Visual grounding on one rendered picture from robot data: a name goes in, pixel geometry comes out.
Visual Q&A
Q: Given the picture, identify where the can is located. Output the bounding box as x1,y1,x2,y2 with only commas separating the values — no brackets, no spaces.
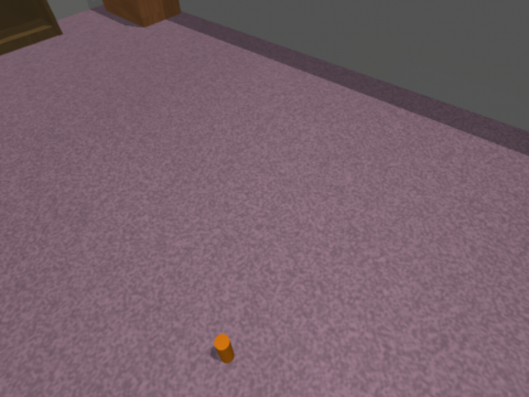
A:
214,334,234,363

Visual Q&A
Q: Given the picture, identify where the bookshelf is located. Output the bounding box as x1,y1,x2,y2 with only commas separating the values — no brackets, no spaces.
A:
0,0,63,55

